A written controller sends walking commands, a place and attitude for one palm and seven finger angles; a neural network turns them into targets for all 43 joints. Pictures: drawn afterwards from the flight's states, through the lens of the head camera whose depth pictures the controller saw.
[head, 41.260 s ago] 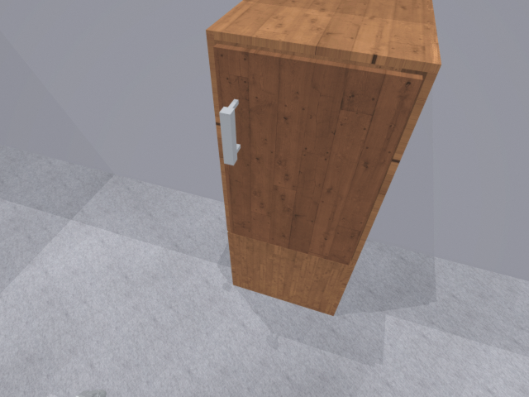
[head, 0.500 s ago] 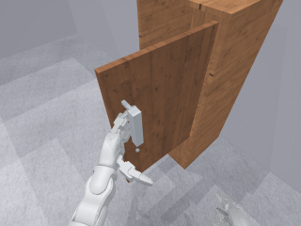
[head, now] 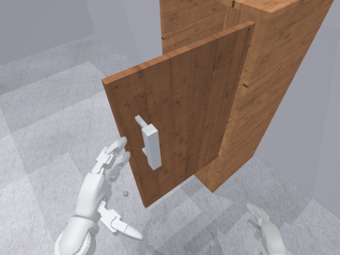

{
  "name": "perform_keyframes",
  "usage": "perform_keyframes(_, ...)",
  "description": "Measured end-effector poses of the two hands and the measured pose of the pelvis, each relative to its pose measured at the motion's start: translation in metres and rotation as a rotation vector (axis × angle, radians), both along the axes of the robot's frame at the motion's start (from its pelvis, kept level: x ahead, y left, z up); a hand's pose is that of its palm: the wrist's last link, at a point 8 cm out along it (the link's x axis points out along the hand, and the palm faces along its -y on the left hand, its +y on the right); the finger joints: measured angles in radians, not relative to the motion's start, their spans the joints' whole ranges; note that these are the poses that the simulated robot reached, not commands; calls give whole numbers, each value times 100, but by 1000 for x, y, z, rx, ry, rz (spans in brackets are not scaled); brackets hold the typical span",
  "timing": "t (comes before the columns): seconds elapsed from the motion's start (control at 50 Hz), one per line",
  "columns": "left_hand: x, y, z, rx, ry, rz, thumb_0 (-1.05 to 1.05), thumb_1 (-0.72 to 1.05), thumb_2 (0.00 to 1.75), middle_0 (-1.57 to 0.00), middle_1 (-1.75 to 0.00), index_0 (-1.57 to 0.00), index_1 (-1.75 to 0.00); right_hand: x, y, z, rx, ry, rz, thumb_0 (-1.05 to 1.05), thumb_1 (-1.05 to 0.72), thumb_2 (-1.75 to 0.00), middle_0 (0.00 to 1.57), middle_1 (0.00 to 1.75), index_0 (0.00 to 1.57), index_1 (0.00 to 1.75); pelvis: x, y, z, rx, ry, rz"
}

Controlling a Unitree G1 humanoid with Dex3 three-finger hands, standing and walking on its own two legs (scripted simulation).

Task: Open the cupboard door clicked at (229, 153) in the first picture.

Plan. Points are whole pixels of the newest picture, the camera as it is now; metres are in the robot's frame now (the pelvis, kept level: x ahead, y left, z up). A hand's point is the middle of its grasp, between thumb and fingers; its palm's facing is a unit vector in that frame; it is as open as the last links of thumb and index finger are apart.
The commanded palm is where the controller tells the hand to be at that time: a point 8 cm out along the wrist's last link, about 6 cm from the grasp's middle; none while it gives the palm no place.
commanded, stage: slide the hand sideways off the handle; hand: left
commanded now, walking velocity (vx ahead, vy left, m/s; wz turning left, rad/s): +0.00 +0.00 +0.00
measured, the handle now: (147, 142) +0.34 +0.08 +0.09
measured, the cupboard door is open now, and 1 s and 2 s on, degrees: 87 87 87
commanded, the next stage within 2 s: draw the hand back to the body in 0.26 s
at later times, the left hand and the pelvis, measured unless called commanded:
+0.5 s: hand (103, 201) +0.20 +0.15 +0.09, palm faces -0.12 -0.99 -0.06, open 16.4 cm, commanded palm +0.18 +0.21 +0.11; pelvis +0.00 +0.01 -0.01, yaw +0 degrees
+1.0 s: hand (59, 191) +0.20 +0.21 +0.14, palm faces +0.16 -0.95 -0.25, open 15.5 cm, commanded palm +0.16 +0.26 +0.15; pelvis +0.00 +0.02 +0.02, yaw +0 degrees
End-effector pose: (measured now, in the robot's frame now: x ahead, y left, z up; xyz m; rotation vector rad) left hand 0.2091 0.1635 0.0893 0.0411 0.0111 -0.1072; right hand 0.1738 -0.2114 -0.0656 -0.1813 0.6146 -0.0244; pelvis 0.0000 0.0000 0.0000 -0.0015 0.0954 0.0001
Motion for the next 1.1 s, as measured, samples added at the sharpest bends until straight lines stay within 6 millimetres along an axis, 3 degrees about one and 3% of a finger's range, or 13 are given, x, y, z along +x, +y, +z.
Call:
perform_keyframes(0.28, -15, 30, -2, 9, 7, 3, -1, -50, 30, -15, -30, -15, -30, -6, -13, -4, -32, -2, -28, 1, -90, -90, 20, 30, 20, 30, 2, -1, -4, -9, 13, 7)
perform_keyframes(0.42, -19, 34, -2, -5, -6, -7, -1, -50, 30, -15, -30, -15, -30, -9, -11, -3, -41, -19, -35, 1, -90, -90, 20, 30, 20, 30, -1, 4, -6, -15, 12, 9)
perform_keyframes(0.88, -30, 82, 41, 43, -35, 35, -1, -47, 31, -15, -30, -15, -30, 4, 20, 21, -19, -103, 0, 2, -90, -90, 20, 30, 20, 30, 0, 20, 8, -28, -61, 10)
perform_keyframes(0.96, -33, 92, 55, 185, -51, 189, -1, -40, 34, -16, -30, -15, -30, 5, 22, 27, -42, -96, -7, 1, -90, -90, 20, 30, 20, 30, 2, 21, 15, -26, -84, 0)
perform_keyframes(1.1, -41, 107, 69, 279, -58, 362, -1, -20, 43, -16, -30, -16, -30, 3, 25, 29, -54, -30, -8, 1, -90, -90, 20, 30, 20, 30, 7, 23, 28, -21, -118, -7)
